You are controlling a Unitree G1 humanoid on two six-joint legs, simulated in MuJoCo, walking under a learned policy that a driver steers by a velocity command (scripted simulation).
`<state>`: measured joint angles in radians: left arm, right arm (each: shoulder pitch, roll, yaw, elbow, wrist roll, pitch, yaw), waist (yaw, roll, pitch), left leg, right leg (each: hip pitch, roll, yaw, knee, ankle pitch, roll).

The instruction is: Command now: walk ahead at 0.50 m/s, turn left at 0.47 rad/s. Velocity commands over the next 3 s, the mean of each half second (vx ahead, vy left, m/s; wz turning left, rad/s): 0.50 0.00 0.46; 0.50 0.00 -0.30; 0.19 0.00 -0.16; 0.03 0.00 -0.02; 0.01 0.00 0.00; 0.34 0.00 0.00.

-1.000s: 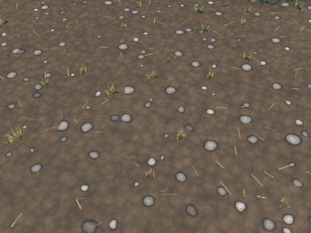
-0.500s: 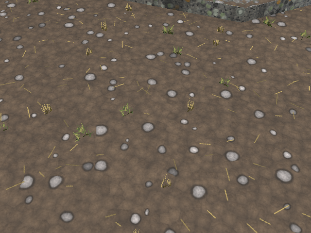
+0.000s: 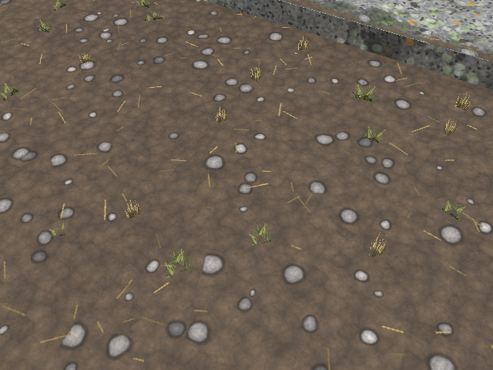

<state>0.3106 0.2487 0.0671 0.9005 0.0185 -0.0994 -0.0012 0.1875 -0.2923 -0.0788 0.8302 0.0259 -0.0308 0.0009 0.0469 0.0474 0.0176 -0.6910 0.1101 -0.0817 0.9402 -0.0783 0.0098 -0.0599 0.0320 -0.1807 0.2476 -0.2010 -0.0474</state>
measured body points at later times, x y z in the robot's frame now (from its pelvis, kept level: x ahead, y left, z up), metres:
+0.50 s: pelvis +0.27 +0.08 +0.00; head +0.30 +0.10 +0.45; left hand +0.37 +0.38 -0.11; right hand +0.41 -0.17 -0.11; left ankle +0.25 +0.14 -0.75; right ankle +0.42 -0.09 -0.67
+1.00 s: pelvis +0.58 +0.07 +0.00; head +0.62 +0.06 +0.44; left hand +0.65 +0.35 -0.12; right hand +0.75 -0.19 -0.10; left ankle +0.61 +0.24 -0.67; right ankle +0.61 +0.00 -0.75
